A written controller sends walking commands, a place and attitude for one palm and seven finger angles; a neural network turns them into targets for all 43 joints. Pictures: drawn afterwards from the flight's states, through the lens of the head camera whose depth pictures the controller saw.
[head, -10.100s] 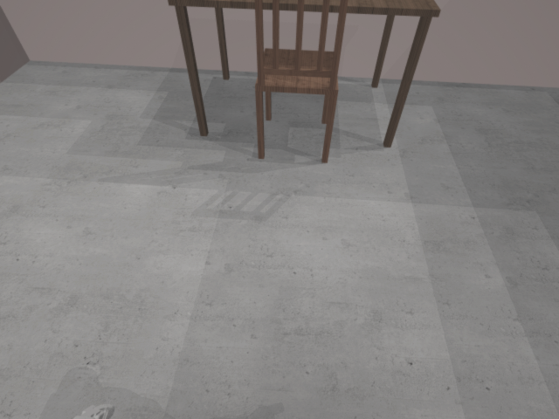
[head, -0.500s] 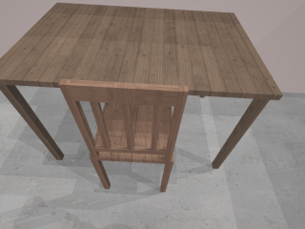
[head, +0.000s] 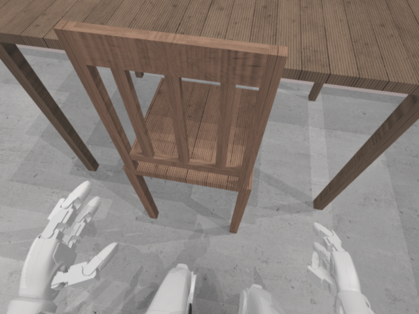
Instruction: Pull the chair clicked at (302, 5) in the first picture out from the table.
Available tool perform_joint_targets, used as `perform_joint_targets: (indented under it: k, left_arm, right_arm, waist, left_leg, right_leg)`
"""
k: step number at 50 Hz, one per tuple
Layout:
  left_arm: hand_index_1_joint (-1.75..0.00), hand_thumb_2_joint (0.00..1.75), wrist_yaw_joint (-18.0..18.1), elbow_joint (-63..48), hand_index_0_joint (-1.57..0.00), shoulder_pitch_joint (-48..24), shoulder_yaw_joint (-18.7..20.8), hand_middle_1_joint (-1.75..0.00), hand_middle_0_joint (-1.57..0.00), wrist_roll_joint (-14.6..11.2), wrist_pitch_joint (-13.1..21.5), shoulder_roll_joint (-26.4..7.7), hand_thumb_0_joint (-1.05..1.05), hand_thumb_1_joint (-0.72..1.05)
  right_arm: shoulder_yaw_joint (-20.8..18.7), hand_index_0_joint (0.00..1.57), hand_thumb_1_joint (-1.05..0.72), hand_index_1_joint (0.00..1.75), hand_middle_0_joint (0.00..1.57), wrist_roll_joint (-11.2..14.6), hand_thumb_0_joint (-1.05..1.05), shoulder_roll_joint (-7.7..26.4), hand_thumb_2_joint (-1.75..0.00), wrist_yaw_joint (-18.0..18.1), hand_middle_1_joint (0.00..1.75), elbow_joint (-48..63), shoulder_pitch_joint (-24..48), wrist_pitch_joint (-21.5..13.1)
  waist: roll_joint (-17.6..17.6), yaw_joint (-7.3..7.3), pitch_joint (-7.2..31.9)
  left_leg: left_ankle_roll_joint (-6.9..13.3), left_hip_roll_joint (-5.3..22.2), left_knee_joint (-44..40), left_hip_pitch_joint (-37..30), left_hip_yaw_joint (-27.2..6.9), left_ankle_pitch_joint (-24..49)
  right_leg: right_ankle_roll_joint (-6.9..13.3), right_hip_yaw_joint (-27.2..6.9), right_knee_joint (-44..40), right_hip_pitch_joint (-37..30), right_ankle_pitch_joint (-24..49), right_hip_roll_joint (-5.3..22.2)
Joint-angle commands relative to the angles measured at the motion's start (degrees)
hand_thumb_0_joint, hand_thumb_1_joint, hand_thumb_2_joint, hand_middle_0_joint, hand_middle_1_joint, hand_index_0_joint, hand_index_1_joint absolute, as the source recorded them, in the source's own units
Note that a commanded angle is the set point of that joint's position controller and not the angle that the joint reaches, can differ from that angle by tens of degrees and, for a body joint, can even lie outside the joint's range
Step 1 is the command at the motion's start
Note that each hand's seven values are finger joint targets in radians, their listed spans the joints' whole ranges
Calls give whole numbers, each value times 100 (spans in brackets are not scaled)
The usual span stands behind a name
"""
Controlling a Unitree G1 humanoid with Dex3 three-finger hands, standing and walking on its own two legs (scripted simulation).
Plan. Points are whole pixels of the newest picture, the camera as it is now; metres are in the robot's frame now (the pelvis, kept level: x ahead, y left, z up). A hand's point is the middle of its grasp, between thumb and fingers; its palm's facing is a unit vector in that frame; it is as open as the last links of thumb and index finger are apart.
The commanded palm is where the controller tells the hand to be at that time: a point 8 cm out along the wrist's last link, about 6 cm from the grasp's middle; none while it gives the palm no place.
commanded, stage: raise the hand toward the chair's back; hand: left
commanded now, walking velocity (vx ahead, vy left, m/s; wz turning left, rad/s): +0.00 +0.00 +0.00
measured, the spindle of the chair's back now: (179, 125) +0.49 +0.13 +0.02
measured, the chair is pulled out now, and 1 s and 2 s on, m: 0.00 0.00 0.00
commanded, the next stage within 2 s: aim the fingers beside a spindle in 1.50 s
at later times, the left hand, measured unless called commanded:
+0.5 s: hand (93, 229) +0.23 +0.22 +0.05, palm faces -0.04 -1.00 -0.03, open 15.1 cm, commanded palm +0.21 +0.28 +0.07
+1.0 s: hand (78, 212) +0.25 +0.25 +0.07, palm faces -0.03 -1.00 -0.05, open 16.9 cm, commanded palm +0.23 +0.30 +0.08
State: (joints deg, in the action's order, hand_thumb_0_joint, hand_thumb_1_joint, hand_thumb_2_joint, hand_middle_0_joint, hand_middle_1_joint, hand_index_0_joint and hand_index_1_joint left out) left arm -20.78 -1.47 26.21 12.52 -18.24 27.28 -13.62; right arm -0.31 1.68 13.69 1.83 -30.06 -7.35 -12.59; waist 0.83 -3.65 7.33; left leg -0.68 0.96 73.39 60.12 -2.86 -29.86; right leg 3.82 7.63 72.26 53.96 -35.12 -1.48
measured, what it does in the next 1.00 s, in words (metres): stands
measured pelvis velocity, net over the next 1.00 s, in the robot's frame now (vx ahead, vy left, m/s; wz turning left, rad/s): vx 0.01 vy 0.04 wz -0.02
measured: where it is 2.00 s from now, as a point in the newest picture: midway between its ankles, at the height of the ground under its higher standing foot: outside the picture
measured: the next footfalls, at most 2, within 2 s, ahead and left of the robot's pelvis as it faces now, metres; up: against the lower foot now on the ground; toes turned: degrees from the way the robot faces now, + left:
none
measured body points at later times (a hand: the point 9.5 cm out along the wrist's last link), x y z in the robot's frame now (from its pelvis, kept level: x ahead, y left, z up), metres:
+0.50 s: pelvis +0.00 +0.03 +0.01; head +0.10 +0.04 +0.45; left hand +0.23 +0.28 +0.06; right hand +0.17 -0.23 -0.07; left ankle +0.05 +0.12 -0.62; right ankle +0.01 -0.08 -0.62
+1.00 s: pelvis +0.01 +0.04 +0.03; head +0.09 +0.06 +0.47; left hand +0.25 +0.30 +0.08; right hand +0.19 -0.19 -0.05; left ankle +0.05 +0.12 -0.62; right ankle +0.01 -0.08 -0.62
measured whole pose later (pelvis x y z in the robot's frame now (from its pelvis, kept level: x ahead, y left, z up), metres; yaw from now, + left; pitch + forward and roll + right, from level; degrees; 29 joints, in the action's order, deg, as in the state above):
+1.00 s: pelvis +0.01 +0.04 +0.03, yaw -1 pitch +16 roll -4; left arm -17.3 -0.3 17.1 12.8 -16.8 19.7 -16.5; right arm 2.0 0.9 13.7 2.2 -32.4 -11.3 -11.9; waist 1.9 -0.2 6.6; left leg 2.8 0.2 66.3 55.4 -1.2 -27.1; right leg 0.6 5.7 62.5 48.5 -30.3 -1.0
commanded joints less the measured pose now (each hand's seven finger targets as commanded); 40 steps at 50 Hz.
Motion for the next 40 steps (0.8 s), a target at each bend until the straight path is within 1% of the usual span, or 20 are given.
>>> perform_joint_targets:
  k: [1,2,5,6,8,10,13,15,19,20,21,22,24,25,27,30,33,35,38,40]
  left_arm:
    - [-19,59,-513,-721,-13,-754,369,-19,-13,-200,-70,-862,0,18]
    - [-18,58,-523,-780,-13,-526,547,-18,-13,-247,-216,-934,0,15]
    - [-17,55,-336,-757,-12,-206,1111,-17,-12,-282,-509,-1215,0,8]
    - [-17,54,-260,-984,-12,-229,1018,-17,-12,-288,-481,-1066,0,6]
    - [-16,52,-104,-951,-11,-97,913,-16,-11,-313,-394,-842,0,1]
    - [-15,50,12,-708,-11,-31,1009,-15,-11,-254,-280,-897,0,-3]
    - [-14,47,27,-786,-10,-134,537,-14,-10,-198,-69,-633,0,-10]
    - [-14,45,85,-684,-10,-189,515,-14,-10,-150,-5,-689,0,-15]
    - [-12,41,247,-1177,-9,-301,477,-12,-9,-122,162,-843,0,-24]
    - [-12,40,324,-1135,-8,-286,578,-12,-8,-75,143,-952,0,-27]
    - [-11,39,362,-1232,-8,-302,443,-11,-8,-74,162,-821,0,-29]
    - [-11,38,413,-1322,-8,-299,454,-11,-8,-59,180,-817,0,-31]
    - [-10,36,487,-1374,-7,-318,360,-10,-7,-5,163,-812,0,-36]
    - [-10,35,515,-1339,-7,-357,425,-10,-7,22,115,-883,0,-38]
    - [-9,33,507,-1297,-7,-359,254,-9,-7,55,26,-737,0,-43]
    - [-8,30,479,-1206,-6,-516,301,-8,-6,94,-144,-854,0,-50]
    - [-8,30,468,-1378,-6,-665,207,-8,-6,125,-213,-828,0,-50]
    - [-8,30,467,-1201,-6,-770,321,-8,-6,104,-293,-895,0,-50]
    - [-8,30,427,-1278,-6,-979,245,-8,-6,104,-298,-859,0,-50]
    - [-8,30,445,-1231,-6,-994,384,-8,-6,134,-322,-1013,0,-50]
  right_arm:
    - [-371,20,-90,30,20,78,0,805,-90,216,30,475,-300,-336]
    - [-394,20,-90,30,20,86,0,783,-90,221,30,516,-238,-333]
    - [-444,20,-90,30,20,62,0,685,-90,201,30,528,-108,-247]
    - [-431,20,-90,30,20,53,0,632,-90,179,30,561,-170,-246]
    - [-452,20,-90,30,20,35,0,581,-90,138,30,514,-137,-251]
    - [-482,20,-90,30,20,22,0,607,-90,122,30,448,-107,-228]
    - [-466,20,-90,30,20,11,0,662,-90,89,30,481,-135,-259]
    - [-480,20,-90,30,20,13,0,723,-90,112,30,475,-109,-274]
    - [-457,20,-90,30,20,-20,0,792,-90,112,30,563,-186,-343]
    - [-466,20,-90,30,20,-28,0,808,-90,118,30,543,-181,-328]
    - [-450,20,-90,30,20,-27,0,798,-90,113,30,562,-204,-327]
    - [-446,20,-90,30,20,-34,0,798,-90,105,30,571,-199,-326]
    - [-416,20,-90,30,20,-45,0,812,-90,93,30,558,-206,-312]
    - [-413,20,-90,30,20,-58,0,827,-90,95,30,556,-212,-290]
    - [-379,20,-90,30,20,-47,0,814,-90,86,30,587,-207,-255]
    - [-329,20,-90,30,20,-40,0,842,-90,106,30,626,-171,-202]
    - [-276,20,-90,30,20,-53,0,844,-90,99,30,662,-215,-201]
    - [-259,20,-90,30,20,-70,0,846,-90,118,30,642,-221,-178]
    - [-219,20,-90,30,20,-65,0,855,-90,114,30,657,-216,-201]
    - [-212,20,-90,30,20,-70,0,877,-90,117,30,644,-235,-207]
  waist:
    - [-174,561,1502]
    - [-176,401,1784]
    - [-304,137,2114]
    - [-290,146,2175]
    - [-314,153,1923]
    - [-515,162,1760]
    - [-239,307,1428]
    - [-313,325,1260]
    - [154,283,1570]
    - [106,267,1579]
    - [156,317,1578]
    - [268,276,1632]
    - [470,320,1586]
    - [398,317,1640]
    - [464,374,1501]
    - [503,374,1338]
    - [627,386,1424]
    - [454,408,1327]
    - [491,424,1295]
    - [586,383,1401]
  left_leg:
    - [286,-59,-512,-845,-51,1311]
    - [274,-77,-598,-938,-59,1457]
    - [245,-116,-710,-1043,-79,1822]
    - [235,-125,-796,-1114,-74,1918]
    - [209,-147,-945,-1206,-58,1946]
    - [204,-144,-954,-1147,-73,1890]
    - [204,-145,-1104,-1200,-30,1583]
    - [229,-126,-1160,-1169,-42,1376]
    - [240,-114,-1357,-1551,-51,1389]
    - [246,-99,-1393,-1576,-81,1414]
    - [247,-100,-1421,-1676,-83,1447]
    - [224,-82,-1487,-1775,-113,1496]
    - [201,-55,-1550,-1972,-171,1556]
    - [205,-52,-1557,-1981,-207,1590]
    - [184,-32,-1635,-2028,-236,1479]
    - [162,-23,-1759,-2025,-316,1258]
    - [107,13,-1875,-2273,-429,1312]
    - [116,-4,-1862,-2206,-429,1300]
    - [86,2,-1946,-2244,-479,1138]
    - [72,-2,-1960,-2338,-489,1223]
  right_leg:
    - [-693,-1530,-1686,-1023,1867,225]
    - [-713,-1545,-1682,-1292,2070,261]
    - [-825,-1556,-1635,-1714,2707,293]
    - [-819,-1482,-1609,-1772,2876,303]
    - [-771,-1310,-1593,-1608,2919,249]
    - [-780,-1292,-1578,-1495,2831,208]
    - [-629,-1069,-1571,-1017,2135,138]
    - [-543,-970,-1605,-779,1619,65]
    - [-333,-679,-1515,-698,1257,-36]
    - [-312,-612,-1490,-680,1252,-76]
    - [-308,-575,-1495,-657,1307,-80]
    - [-279,-478,-1433,-636,1320,-98]
    - [-256,-410,-1426,-539,1351,-117]
    - [-255,-390,-1406,-545,1367,-138]
    - [-253,-347,-1463,-493,1276,-138]
    - [-232,-319,-1521,-455,1117,-171]
    - [-229,-266,-1531,-433,1122,-161]
    - [-228,-260,-1570,-468,1158,-189]
    - [-232,-244,-1595,-449,1064,-181]
    - [-220,-258,-1604,-493,1100,-191]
